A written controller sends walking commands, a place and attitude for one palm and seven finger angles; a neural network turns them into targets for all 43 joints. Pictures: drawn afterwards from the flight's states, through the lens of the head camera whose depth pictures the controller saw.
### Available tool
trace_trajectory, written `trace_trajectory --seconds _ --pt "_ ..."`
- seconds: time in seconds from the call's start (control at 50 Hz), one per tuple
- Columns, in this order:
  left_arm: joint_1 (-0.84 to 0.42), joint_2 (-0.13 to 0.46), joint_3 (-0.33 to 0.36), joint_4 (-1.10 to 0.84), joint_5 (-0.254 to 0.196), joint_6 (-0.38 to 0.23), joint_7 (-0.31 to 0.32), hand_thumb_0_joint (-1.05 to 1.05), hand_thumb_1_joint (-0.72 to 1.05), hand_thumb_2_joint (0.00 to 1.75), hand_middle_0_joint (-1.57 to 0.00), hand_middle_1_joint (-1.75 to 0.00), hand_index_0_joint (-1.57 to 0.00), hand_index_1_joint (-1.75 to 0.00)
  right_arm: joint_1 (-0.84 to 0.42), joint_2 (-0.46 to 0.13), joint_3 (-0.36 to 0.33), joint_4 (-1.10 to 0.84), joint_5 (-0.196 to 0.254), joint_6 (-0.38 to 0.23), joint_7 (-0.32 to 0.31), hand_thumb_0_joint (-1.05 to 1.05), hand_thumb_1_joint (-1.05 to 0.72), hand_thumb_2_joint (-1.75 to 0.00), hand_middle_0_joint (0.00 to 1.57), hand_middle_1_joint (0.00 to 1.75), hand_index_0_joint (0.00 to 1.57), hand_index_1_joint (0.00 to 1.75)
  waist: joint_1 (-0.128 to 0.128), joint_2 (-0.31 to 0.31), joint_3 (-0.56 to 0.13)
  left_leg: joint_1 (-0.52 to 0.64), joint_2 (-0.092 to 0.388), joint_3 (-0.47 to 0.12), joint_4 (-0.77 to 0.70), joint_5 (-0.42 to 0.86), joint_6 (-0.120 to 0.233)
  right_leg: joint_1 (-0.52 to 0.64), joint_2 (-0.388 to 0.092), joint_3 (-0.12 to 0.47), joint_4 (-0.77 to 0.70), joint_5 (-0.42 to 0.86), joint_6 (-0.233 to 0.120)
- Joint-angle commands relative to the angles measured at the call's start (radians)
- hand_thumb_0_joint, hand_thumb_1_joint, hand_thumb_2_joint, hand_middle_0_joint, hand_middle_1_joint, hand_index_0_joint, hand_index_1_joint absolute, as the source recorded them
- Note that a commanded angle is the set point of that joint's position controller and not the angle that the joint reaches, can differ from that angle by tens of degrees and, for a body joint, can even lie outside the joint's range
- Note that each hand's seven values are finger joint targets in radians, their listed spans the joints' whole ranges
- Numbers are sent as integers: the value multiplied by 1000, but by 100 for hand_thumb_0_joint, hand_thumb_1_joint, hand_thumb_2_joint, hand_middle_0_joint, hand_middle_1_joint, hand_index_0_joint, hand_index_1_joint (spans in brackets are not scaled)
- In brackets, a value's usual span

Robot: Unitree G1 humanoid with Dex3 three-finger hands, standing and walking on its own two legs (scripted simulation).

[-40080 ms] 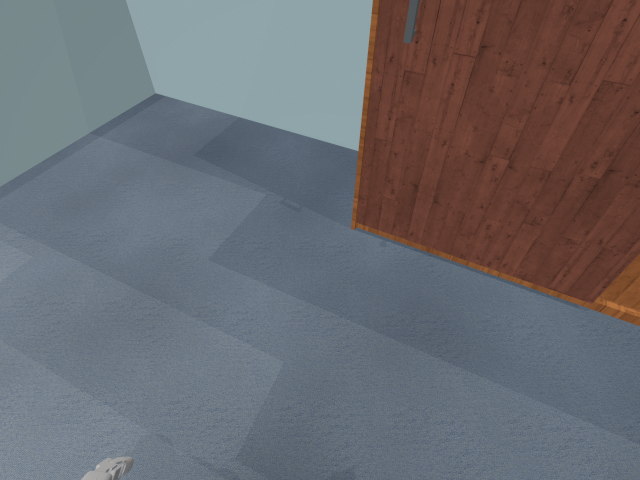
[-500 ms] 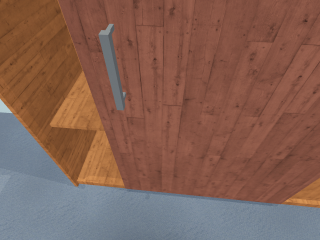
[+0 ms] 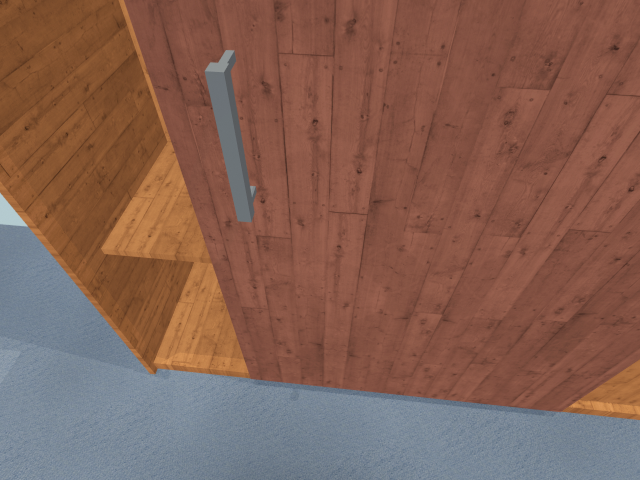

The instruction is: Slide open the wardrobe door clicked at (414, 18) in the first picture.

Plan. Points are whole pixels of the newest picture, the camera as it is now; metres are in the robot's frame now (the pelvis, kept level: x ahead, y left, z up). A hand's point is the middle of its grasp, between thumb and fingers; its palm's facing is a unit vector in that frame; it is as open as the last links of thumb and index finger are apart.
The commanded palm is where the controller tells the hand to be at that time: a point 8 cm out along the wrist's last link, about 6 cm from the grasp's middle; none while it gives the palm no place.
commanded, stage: raise the hand with hooked fingers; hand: left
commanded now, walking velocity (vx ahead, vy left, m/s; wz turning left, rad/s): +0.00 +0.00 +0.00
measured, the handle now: (238, 145) +0.47 +0.14 +0.18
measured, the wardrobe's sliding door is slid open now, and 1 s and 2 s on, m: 0.32 0.32 0.32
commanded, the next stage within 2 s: none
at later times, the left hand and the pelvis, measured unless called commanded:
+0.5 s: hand out of the picture +0.13 +0.21 -0.03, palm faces +0.01 -1.00 +0.01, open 8.6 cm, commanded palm +0.12 +0.27 +0.00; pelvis -0.04 +0.00 -0.05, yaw +1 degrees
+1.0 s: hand (65, 383) +0.19 +0.27 +0.09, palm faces +0.06 -1.00 -0.07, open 11.6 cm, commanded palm +0.16 +0.31 +0.09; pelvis -0.02 +0.03 -0.03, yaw +2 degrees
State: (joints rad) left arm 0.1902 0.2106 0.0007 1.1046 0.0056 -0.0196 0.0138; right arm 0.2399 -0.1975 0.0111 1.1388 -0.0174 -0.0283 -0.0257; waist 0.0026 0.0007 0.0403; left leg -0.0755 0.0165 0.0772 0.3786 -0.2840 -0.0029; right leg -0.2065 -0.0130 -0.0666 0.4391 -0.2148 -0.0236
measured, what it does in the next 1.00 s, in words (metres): stands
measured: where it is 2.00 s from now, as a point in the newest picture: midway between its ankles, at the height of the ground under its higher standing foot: outside the picture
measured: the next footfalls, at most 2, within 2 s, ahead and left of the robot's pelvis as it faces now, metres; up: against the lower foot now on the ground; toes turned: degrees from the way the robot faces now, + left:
none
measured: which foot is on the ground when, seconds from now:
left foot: down 0.00-1.00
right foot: down 0.00-1.00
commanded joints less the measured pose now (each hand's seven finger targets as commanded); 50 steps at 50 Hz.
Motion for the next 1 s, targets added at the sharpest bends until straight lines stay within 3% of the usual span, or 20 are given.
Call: trace_trajectory --seconds 0.0,0.04,0.06,0.08,0.1,0.12,0.14,0.18,0.2,0.26,0.32,0.36,0.42,0.5,0.54,0.62,0.72,0.8,0.9,0.98 --pt "28 135 24 -44 4 -13 12 0 90 90 -20 -30 -20 -30 42 -118 -24 -31 1 -12 -9 0 -90 -90 20 30 20 30 2 -11 -11 -85 105 -99 -77 173 28 72 -113 118 -52 215 -28" --pt "28 140 25 -44 4 -14 12 0 90 90 -20 -30 -20 -30 42 -127 -24 -28 1 -14 -8 0 -90 -90 20 30 20 30 2 0 -25 -80 105 -97 -74 184 28 77 -116 116 -49 224 -28" --pt "151 87 15 5 7 -22 58 0 90 90 -20 -30 -20 -30 -14 -113 -29 -93 14 -18 2 0 -90 -90 20 30 20 30 24 13 -31 -123 130 -35 120 308 4 71 -165 134 11 586 -3" --pt "-624 394 262 -1499 -177 -242 38 0 88 89 -20 -32 -20 -32 -15 -239 -58 -440 68 -168 -34 0 -90 -90 20 30 20 30 -54 186 -501 72 -22 -82 23 449 8 208 -52 87 45 499 -26" --pt "-350 450 303 -1376 -130 -218 68 0 85 88 -20 -33 -20 -33 -51 -154 -15 -408 54 -243 -61 0 -90 -90 20 30 20 30 -5 300 -371 133 -6 -17 20 451 1 153 -20 92 66 324 -36" --pt "-97 251 180 -1219 -126 -178 78 0 83 87 -21 -34 -21 -34 -67 -182 -25 -397 39 -273 -67 0 -90 -90 20 30 20 30 17 307 -362 39 3 -48 13 460 -5 127 -21 28 62 177 -37" --pt "197 0 61 -996 -159 -83 71 0 81 86 -21 -36 -21 -36 -50 -114 -30 -374 62 -278 -60 0 -90 -90 20 30 20 30 -18 135 -212 -19 20 -65 24 414 -6 35 -15 5 32 141 -20" --pt "44 84 156 -1140 -194 -156 18 0 76 84 -21 -39 -21 -39 -52 -184 -71 -470 50 -303 -50 0 -90 -90 20 30 20 30 -39 -58 -97 -145 9 -80 77 246 6 -62 -17 -9 21 95 6" --pt "189 79 197 -1049 -196 -207 -18 0 74 83 -21 -40 -21 -40 -66 -178 -84 -495 47 -310 -49 0 -90 -90 20 30 20 30 0 -117 -36 -213 1 -70 98 195 6 -83 -15 -16 30 45 4" --pt "455 -15 191 -852 -262 -377 -189 0 67 80 -22 -45 -22 -45 -91 -172 -92 -567 42 -306 -15 0 -90 -90 20 30 20 30 40 -307 28 -459 -28 -53 211 3 -5 -213 -12 5 120 -134 13" --pt "429 84 257 -870 -303 -518 -394 0 60 77 -22 -50 -22 -50 -125 -212 -105 -681 51 -298 22 0 -90 -90 20 30 20 30 44 -143 -53 -495 -56 -27 320 -25 -11 -214 -34 67 185 -131 -15" --pt "355 208 357 -929 -315 -532 -483 0 55 75 -22 -53 -22 -53 -127 -216 -105 -735 67 -296 16 0 -90 -90 20 30 20 30 53 -120 -153 -555 -62 -16 371 -42 5 -205 -47 123 204 -154 -8" --pt "138 246 400 -1148 -385 -509 -487 0 48 72 -23 -57 -23 -57 -118 -201 -88 -800 66 -282 -9 0 -90 -90 20 30 20 30 40 -6 -242 -553 -60 -22 396 -83 17 -227 -43 159 207 -294 5" --pt "-129 247 361 -1461 -396 -564 -402 0 39 68 -24 -63 -24 -63 -52 -182 -68 -765 53 -303 -39 0 -90 -90 20 30 20 30 -17 138 -318 -439 -34 -65 417 -28 26 -237 -13 128 256 -192 3" --pt "-64 190 274 -1440 -354 -561 -386 0 34 66 -24 -66 -24 -66 -24 -182 -57 -726 54 -319 -46 0 -90 -90 20 30 20 30 -43 167 -272 -404 -20 -87 397 -8 29 -275 -1 81 268 -125 -7" --pt "-116 218 223 -1296 -315 -449 -437 0 25 62 -25 -72 -25 -72 -33 -208 -41 -687 72 -333 -64 0 -90 -90 20 30 20 30 -75 109 -169 -436 -9 -122 354 -64 32 -286 7 47 243 -141 2" --pt "51 316 387 -1169 -340 -196 -482 0 13 57 -25 -80 -25 -80 -79 -203 -31 -738 82 -318 -64 0 -90 -90 20 30 20 30 29 21 -239 -427 -15 -117 272 18 23 -127 -5 12 210 -63 5" --pt "71 354 534 -1323 -432 -168 -423 0 4 53 -26 -86 -26 -86 -107 -173 -12 -766 65 -331 -53 0 -90 -90 20 30 20 30 90 7 -299 -383 -15 -118 242 171 6 -22 10 -21 228 88 -2" --pt "42 252 418 -1410 -401 -209 -389 0 -8 48 -27 -93 -27 -93 -53 -180 -15 -729 60 -365 -33 0 -90 -90 20 30 20 30 45 62 -243 -296 3 -109 223 282 -14 -83 21 -31 214 167 0" --pt "-72 282 376 -1337 -361 -150 -423 0 -17 44 -28 -99 -28 -99 -38 -206 -18 -695 76 -370 -54 0 -90 -90 20 30 20 30 4 55 -168 -299 6 -124 181 95 5 -133 13 -24 156 14 10"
